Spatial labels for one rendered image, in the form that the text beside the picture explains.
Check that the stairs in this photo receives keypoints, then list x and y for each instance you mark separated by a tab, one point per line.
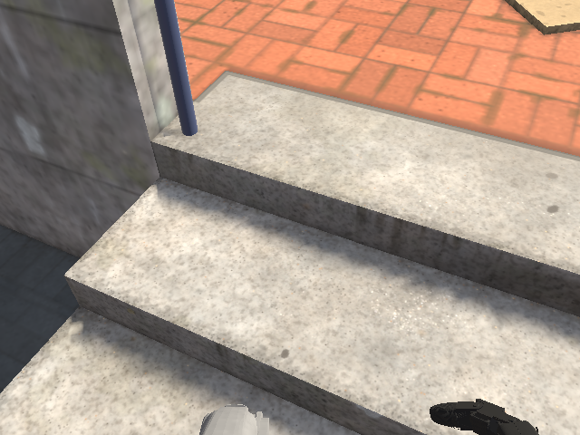
220	286

